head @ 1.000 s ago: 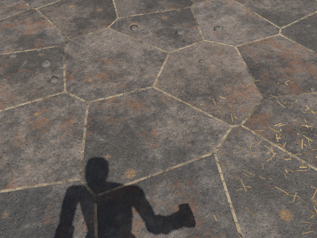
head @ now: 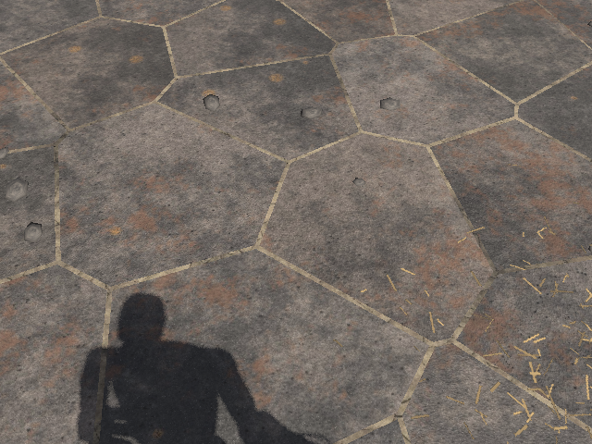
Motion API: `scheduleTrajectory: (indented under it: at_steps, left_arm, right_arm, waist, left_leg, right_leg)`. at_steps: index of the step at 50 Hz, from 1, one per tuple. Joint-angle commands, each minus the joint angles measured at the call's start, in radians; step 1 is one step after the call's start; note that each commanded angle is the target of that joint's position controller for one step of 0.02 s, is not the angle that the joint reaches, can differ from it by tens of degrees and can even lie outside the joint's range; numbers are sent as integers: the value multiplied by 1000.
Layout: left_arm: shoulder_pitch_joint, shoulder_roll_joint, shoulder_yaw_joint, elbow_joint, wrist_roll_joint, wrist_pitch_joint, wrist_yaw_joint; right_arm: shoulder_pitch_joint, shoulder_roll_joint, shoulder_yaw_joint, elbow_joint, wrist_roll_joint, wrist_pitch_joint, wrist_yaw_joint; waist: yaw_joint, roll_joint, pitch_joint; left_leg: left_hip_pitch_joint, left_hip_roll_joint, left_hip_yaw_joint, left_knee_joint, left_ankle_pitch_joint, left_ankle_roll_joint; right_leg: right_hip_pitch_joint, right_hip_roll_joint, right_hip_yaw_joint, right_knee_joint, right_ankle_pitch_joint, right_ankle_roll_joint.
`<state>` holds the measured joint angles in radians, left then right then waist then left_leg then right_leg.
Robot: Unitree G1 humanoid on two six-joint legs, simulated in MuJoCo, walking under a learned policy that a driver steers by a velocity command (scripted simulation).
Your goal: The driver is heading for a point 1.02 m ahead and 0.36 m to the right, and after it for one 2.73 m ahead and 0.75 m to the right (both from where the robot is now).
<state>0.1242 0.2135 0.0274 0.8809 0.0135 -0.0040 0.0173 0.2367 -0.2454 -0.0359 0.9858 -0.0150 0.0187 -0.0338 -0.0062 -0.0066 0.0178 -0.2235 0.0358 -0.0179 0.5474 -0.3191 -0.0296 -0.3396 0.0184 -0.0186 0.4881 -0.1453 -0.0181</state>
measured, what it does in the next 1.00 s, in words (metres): walks ahead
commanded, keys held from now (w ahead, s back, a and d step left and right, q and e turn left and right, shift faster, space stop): no key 0.48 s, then w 0.52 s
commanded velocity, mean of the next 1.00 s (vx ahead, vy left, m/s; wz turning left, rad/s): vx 0.16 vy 0.00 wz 0.00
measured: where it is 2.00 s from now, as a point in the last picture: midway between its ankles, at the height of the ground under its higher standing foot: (322, 339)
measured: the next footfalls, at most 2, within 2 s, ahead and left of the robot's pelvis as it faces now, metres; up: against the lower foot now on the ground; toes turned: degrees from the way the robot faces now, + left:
left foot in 1.20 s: +0.49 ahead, +0.13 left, +0.00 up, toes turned +0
right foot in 1.78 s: +0.73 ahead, -0.17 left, +0.00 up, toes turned -24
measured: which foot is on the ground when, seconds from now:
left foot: down 0.00-0.74, up 0.76-1.00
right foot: down 0.00-1.00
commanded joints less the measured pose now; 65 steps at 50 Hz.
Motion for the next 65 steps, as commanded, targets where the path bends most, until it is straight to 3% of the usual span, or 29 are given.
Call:
scheduleTrajectory:
  at_steps: [1, 7, 19, 24, 26, 28, 30, 31, 33, 35, 36, 37, 38, 39, 40, 41, 43, 45, 50, 53, 56, 58, 59, 60, 61, 62, 63, 64, 65]
  left_arm:
    - [-20, 115, 31, -36, -3, -13, 11]
    - [-12, 108, 34, 15, -10, -9, 5]
    - [-7, 117, 37, 105, -16, 11, 18]
    - [-10, 116, 37, 133, -16, 15, 22]
    - [7, 104, 36, 155, -20, 19, 22]
    - [-17, 112, 40, 150, -23, 9, 20]
    - [-71, 92, 37, 122, -31, -23, 6]
    - [-78, 86, 35, 116, -37, -40, -3]
    - [-49, 79, 37, 119, -49, -66, -18]
    - [107, 88, 51, 186, -51, -76, -24]
    - [219, 126, 70, 222, -43, -76, -23]
    - [348, 225, 97, 246, -40, -81, -22]
    - [426, 235, 86, 260, -29, -94, -37]
    - [327, 171, 59, 237, -23, -109, -37]
    - [255, 129, 45, 208, -23, -117, -39]
    - [209, 122, 38, 191, -23, -119, -42]
    - [202, 85, 20, 184, -17, -111, -41]
    - [260, 96, 16, 196, -13, -102, -29]
    - [295, 150, 23, 185, -10, -89, -1]
    - [345, 153, 29, 197, -21, -87, 2]
    - [358, 152, 38, 203, -33, -78, 3]
    - [325, 178, 49, 188, -31, -70, 3]
    - [302, 188, 53, 178, -28, -64, 2]
    - [284, 172, 46, 165, -21, -58, 0]
    - [297, 124, 28, 136, -2, -57, -3]
    - [440, -36, -9, 135, -27, -75, -9]
    - [365, 83, 20, 139, -58, -94, -10]
    - [270, 133, 37, 103, -75, -101, -7]
    - [230, 133, 41, 96, -68, -102, 3]
  right_arm:
    - [-21, -98, -16, -24, 0, -38, -1]
    - [41, -94, -11, 19, 10, -45, -2]
    - [54, -71, -2, 58, 11, -34, -2]
    - [60, -62, 1, 71, 9, -33, -3]
    - [90, -67, -3, 89, 16, -29, -5]
    - [88, -117, -19, 71, 26, -30, -11]
    - [113, -175, -42, 69, 39, -49, -12]
    - [113, -171, -45, 68, 41, -62, -12]
    - [89, -139, -41, 59, 42, -79, -5]
    - [32, -127, -39, 38, 47, -80, 7]
    - [2, -122, -35, 20, 43, -85, 9]
    - [-14, -60, -19, -16, 38, -95, 8]
    - [-35, -48, -18, -48, 45, -112, 5]
    - [-35, -78, -27, -50, 66, -122, 13]
    - [-29, -79, -27, -42, 72, -130, 23]
    - [-28, -78, -32, -36, 65, -134, 25]
    - [-41, -94, -48, -34, 48, -128, 29]
    - [-64, -64, -47, -40, 40, -115, 37]
    - [-272, -22, -26, -123, 38, -107, 45]
    - [-352, -31, -18, -151, 44, -108, 59]
    - [-390, -54, -21, -183, 46, -118, 74]
    - [-320, -99, -38, -178, 46, -126, 76]
    - [-219, -133, -57, -156, 46, -128, 71]
    - [-33, -178, -83, -103, 49, -126, 61]
    - [155, -259, -103, -71, 31, -123, 47]
    - [190, -292, -101, -51, 12, -121, 57]
    - [143, -189, -74, -62, 18, -126, 60]
    - [47, -140, -58, -74, 23, -132, 58]
    - [-36, -111, -49, -87, 21, -139, 59]
  waist:
    - [21, 83, 4]
    - [0, 31, -29]
    - [0, 9, -16]
    - [3, 13, -5]
    - [1, 40, -1]
    - [-13, 104, 80]
    - [-34, 186, 162]
    - [-31, 184, 190]
    - [0, 170, 196]
    - [74, 130, 136]
    - [118, 61, 84]
    - [148, -213, 24]
    - [157, -312, -38]
    - [98, -165, 23]
    - [68, -106, 53]
    - [46, -60, 69]
    - [31, -63, 70]
    - [36, -67, 63]
    - [70, -61, 107]
    - [86, -65, 134]
    - [65, -61, 143]
    - [8, -86, 84]
    - [-51, -105, 12]
    - [-139, -101, -102]
    - [-185, 9, -269]
    - [-89, 297, -436]
    - [-114, 213, -349]
    - [-92, 168, -188]
    - [-58, 85, -113]
  left_leg:
    - [-146, 37, -45, -192, -51, 38]
    - [-60, 21, -23, -150, 113, 39]
    - [-21, 7, -2, -153, 190, 41]
    - [-22, 2, 3, -165, 170, 40]
    - [-33, 0, -5, -199, -96, 65]
    - [-57, 67, -114, -267, -394, 133]
    - [-30, 235, -327, -370, -505, 225]
    - [-17, 285, -377, -382, -463, 252]
    - [20, 277, -329, -337, -314, 236]
    - [-100, 172, -181, -226, -173, 175]
    - [-177, 103, -94, -61, 18, 138]
    - [-357, -34, 69, 298, 20, 59]
    - [-497, -95, -6, 570, -247, 46]
    - [-576, -23, -86, 707, -215, 75]
    - [-588, 23, -85, 730, -115, 104]
    - [-587, 61, -68, 688, -20, 117]
    - [-516, 98, -41, 580, 86, 109]
    - [-505, 95, -3, 507, 134, 79]
    - [-474, 60, 42, 174, 304, 33]
    - [-427, 36, 59, 68, 361, 44]
    - [-419, 31, 31, 0, 328, 77]
    - [-293, -6, 41, -24, 269, 99]
    - [-145, -38, 63, -22, 247, 116]
    - [109, -45, 63, -17, 245, 140]
    - [443, 165, -167, 9, 164, 196]
    - [679, 397, -667, -182, -109, 337]
    - [579, 365, -711, -282, -198, 294]
    - [434, 344, -535, -293, -159, 243]
    - [278, 314, -399, -315, -30, 218]
  right_leg:
    - [158, -55, 66, -54, -47, -21]
    - [179, -54, 55, -23, 142, -27]
    - [201, -54, 54, -19, 186, -18]
    - [202, -54, 55, -26, 164, -15]
    - [183, -11, 11, 2, -118, -13]
    - [42, 30, -34, 90, -359, -13]
    - [-103, 3, -44, 249, -282, -21]
    - [-151, -34, -18, 286, -265, -33]
    - [-148, -61, -11, 217, -299, -58]
    - [162, -1, -67, 27, -187, -59]
    - [320, -23, 7, -13, -142, -69]
    - [471, -223, 373, -185, -262, -171]
    - [541, -394, 749, -332, -312, -288]
    - [491, -416, 706, -313, -329, -281]
    - [446, -369, 570, -307, -305, -242]
    - [408, -330, 464, -321, -255, -209]
    - [354, -260, 294, -341, -61, -162]
    - [353, -235, 213, -353, 85, -165]
    - [285, -215, 113, -402, 146, -169]
    - [295, -231, 83, -415, 140, -169]
    - [384, -275, 95, -364, 224, -157]
    - [421, -285, 101, -265, 451, -139]
    - [409, -268, 89, -145, 625, -123]
    - [321, -213, 60, 65, 653, -91]
    - [81, -140, 28, 391, 328, -58]
    - [-232, 37, 64, 724, -404, -8]
    - [-310, -9, 174, 849, -415, -22]
    - [-374, -58, 144, 874, -327, -37]
    - [-332, -111, 128, 839, -228, -42]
